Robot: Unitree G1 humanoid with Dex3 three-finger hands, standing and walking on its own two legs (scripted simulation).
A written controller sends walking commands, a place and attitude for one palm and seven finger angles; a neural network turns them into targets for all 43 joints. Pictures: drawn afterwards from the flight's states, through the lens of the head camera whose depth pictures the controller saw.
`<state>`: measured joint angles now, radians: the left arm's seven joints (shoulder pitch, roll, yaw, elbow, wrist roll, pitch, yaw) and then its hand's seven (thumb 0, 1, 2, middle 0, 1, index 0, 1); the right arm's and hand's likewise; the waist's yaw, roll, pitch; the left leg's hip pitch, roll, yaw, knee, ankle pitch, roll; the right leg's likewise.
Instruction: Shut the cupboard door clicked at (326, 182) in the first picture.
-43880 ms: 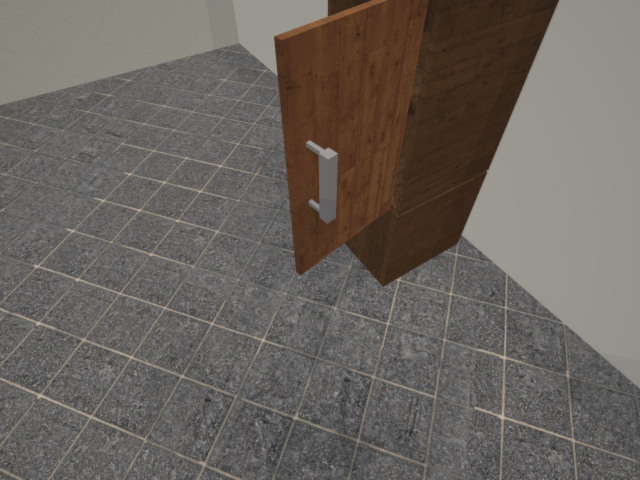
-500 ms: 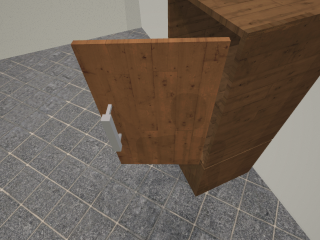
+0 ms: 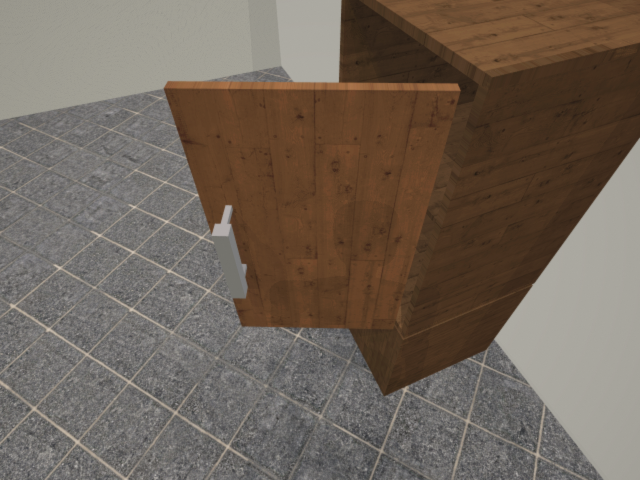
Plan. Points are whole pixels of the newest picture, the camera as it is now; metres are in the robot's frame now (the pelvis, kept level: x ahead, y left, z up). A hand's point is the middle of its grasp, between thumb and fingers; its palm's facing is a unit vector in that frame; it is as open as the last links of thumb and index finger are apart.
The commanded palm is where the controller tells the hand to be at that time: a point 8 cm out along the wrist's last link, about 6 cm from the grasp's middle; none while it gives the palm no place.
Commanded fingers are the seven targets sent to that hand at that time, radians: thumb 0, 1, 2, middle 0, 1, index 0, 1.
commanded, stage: come to a stop and stand still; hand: left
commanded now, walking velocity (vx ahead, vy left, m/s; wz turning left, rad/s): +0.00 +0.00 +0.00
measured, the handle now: (234, 253) +0.47 +0.17 -0.03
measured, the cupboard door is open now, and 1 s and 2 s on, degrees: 66 66 66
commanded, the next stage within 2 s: look again from close up in 0.26 s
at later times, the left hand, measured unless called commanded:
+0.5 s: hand out of the picture +0.01 +0.18 -0.18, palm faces +0.01 -0.98 -0.20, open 7.4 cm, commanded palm none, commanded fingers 0.00 0.90 0.90 -0.20 -0.30 -0.20 -0.30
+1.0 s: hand out of the picture +0.03 +0.20 -0.17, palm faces +0.08 -0.97 -0.21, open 7.4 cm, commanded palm +0.09 +0.24 -0.07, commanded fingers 0.00 0.90 0.90 -0.24 -0.34 -0.24 -0.34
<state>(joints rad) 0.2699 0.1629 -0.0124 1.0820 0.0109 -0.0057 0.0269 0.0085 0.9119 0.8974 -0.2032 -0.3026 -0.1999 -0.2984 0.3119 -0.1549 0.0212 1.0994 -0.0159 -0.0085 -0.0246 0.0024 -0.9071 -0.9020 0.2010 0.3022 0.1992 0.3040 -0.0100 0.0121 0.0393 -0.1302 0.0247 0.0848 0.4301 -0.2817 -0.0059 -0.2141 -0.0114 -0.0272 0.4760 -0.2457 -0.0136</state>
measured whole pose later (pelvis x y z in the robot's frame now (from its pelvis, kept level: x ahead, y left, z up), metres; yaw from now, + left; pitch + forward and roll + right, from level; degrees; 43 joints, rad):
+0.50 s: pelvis +0.00 +0.01 +0.00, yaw +0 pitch -1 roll +1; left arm 0.26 0.16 -0.01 1.11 0.01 -0.01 0.03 0.01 0.91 0.90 -0.20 -0.30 -0.20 -0.30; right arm 0.27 -0.14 0.02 1.12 -0.01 -0.02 -0.03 0.00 -0.91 -0.90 0.20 0.30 0.20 0.30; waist 0.00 0.00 0.05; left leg -0.12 0.01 0.09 0.42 -0.29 0.01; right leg -0.21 -0.03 -0.02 0.48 -0.25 0.00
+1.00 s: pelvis +0.00 +0.01 +0.00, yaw +0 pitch -1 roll +0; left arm 0.28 0.17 0.05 0.94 -0.01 0.05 0.02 0.01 0.91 0.90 -0.20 -0.30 -0.20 -0.30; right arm 0.27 -0.16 0.01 1.08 -0.01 -0.04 -0.04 0.00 -0.90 -0.90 0.20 0.30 0.20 0.30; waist -0.01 0.00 0.06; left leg -0.14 0.01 0.09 0.45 -0.29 0.01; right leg -0.22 -0.02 -0.03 0.48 -0.24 0.00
